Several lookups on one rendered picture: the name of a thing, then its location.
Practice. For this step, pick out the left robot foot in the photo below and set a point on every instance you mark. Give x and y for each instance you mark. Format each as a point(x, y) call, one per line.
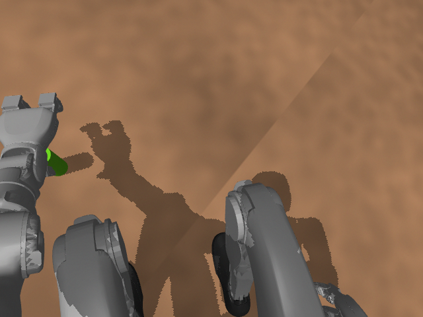
point(137, 292)

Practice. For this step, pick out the left robot hand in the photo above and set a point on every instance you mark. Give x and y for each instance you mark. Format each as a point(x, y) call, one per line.
point(19, 123)

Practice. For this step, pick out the right robot hand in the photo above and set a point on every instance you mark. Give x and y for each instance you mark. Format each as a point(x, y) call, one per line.
point(345, 305)

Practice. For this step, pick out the can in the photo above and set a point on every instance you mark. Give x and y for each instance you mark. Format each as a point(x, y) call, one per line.
point(58, 164)

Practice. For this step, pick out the right robot foot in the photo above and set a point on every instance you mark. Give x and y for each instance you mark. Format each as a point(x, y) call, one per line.
point(236, 308)

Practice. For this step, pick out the left robot arm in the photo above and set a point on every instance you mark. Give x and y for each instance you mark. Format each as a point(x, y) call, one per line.
point(22, 174)

